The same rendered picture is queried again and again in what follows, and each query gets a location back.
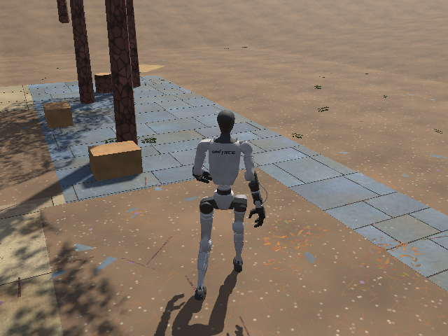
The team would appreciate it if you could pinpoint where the robot head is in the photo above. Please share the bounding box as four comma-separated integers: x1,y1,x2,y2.
213,110,237,144

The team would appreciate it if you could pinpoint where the left robot upper arm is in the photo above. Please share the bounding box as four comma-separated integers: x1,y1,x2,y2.
193,139,211,176

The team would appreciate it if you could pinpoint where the right robot upper arm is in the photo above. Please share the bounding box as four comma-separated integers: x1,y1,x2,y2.
239,141,255,181

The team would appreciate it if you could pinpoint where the left robot hand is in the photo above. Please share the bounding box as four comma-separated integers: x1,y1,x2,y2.
196,171,212,183

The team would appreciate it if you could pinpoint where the right robot hand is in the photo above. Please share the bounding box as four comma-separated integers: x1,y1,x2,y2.
248,207,265,228

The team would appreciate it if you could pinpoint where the left robot forearm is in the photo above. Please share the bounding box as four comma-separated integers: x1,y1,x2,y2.
192,166,203,179

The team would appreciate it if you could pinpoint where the right robot forearm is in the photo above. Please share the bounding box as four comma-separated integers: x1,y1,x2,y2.
248,171,264,208

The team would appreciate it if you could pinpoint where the humanoid robot torso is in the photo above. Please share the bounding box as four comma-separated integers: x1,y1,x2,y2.
209,137,241,210

